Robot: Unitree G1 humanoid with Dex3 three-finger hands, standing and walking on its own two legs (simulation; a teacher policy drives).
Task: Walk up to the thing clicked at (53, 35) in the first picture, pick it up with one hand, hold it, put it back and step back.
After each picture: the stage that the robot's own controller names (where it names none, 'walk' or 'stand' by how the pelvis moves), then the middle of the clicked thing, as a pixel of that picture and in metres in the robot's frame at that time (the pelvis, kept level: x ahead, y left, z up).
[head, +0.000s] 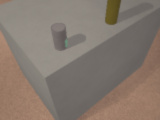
stand; (59, 37) +0.60 +0.12 +0.01
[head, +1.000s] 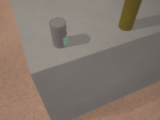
walk; (59, 33) +0.56 +0.13 +0.03
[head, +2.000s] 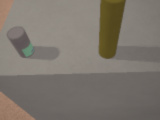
walk; (21, 42) +0.49 +0.29 +0.03
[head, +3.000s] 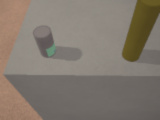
stand; (45, 42) +0.50 +0.17 +0.03
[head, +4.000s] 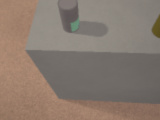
walk; (69, 15) +0.54 +0.08 +0.05
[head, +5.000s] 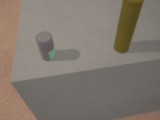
stand; (46, 47) +0.53 +0.17 +0.01
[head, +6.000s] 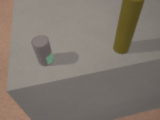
stand; (43, 51) +0.49 +0.17 +0.02
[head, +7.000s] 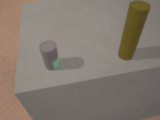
stand; (50, 56) +0.48 +0.16 +0.00
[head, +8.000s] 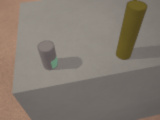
stand; (48, 55) +0.49 +0.17 +0.00
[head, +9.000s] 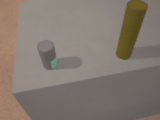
stand; (48, 55) +0.49 +0.17 +0.00
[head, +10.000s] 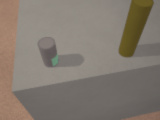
rise first; (49, 52) +0.48 +0.16 +0.01
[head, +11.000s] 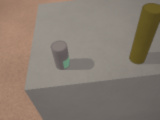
rise first; (61, 55) +0.49 +0.15 +0.01
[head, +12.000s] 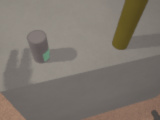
go down; (39, 47) +0.49 +0.14 +0.02
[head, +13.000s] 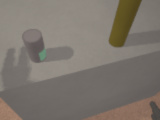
go down; (35, 46) +0.49 +0.14 +0.03
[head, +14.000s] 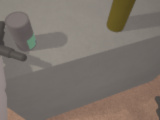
close in; (22, 33) +0.49 +0.15 +0.07
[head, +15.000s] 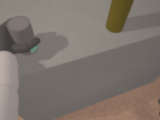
lift; (24, 36) +0.48 +0.15 +0.08
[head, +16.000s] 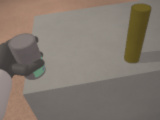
lift; (28, 57) +0.32 +0.17 +0.21
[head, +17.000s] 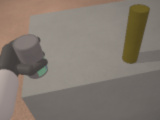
hold; (32, 57) +0.33 +0.16 +0.19
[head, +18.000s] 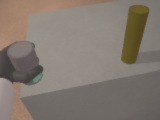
hold; (26, 64) +0.32 +0.18 +0.18
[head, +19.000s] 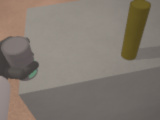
hold; (21, 59) +0.33 +0.19 +0.18
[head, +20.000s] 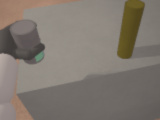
crouch; (28, 43) +0.37 +0.16 +0.20
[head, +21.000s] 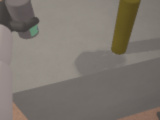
lower; (23, 17) +0.47 +0.16 +0.21
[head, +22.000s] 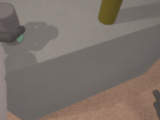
lower; (8, 25) +0.51 +0.16 +0.09
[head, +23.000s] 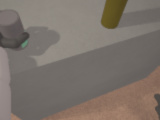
lower; (13, 31) +0.50 +0.16 +0.08
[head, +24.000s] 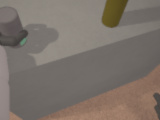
lower; (11, 29) +0.50 +0.17 +0.08
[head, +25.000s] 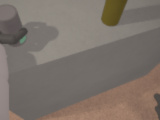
lower; (11, 27) +0.51 +0.17 +0.08
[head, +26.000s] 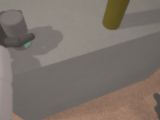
open; (17, 31) +0.50 +0.16 +0.07
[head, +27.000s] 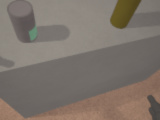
rise; (24, 23) +0.50 +0.15 +0.08
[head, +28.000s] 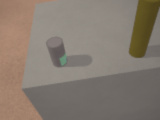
sink last; (57, 52) +0.49 +0.15 +0.04
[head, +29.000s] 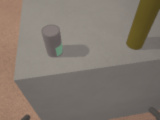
stand; (53, 41) +0.50 +0.14 +0.05
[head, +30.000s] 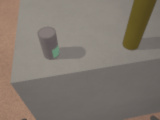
stand; (49, 43) +0.50 +0.15 +0.06
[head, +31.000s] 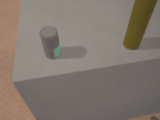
stand; (50, 43) +0.50 +0.14 +0.06
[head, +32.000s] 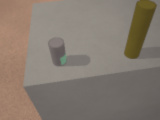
stand; (57, 52) +0.51 +0.14 +0.01
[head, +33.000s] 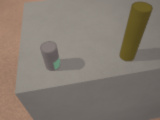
stand; (50, 56) +0.48 +0.16 +0.00
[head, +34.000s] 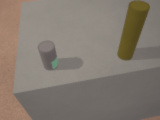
stand; (48, 56) +0.48 +0.16 +0.00
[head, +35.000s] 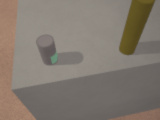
walk; (47, 50) +0.48 +0.16 +0.01
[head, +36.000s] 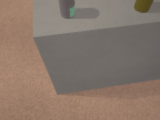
walk; (66, 3) +0.66 +0.09 +0.03
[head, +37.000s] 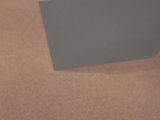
walk; out of the picture +0.95 +0.08 +0.03
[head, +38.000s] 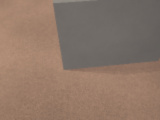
stand; out of the picture +1.12 +0.09 +0.02
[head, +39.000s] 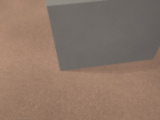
stand; out of the picture +1.13 +0.12 +0.00
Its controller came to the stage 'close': yes
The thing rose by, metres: 0.20
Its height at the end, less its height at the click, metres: +0.00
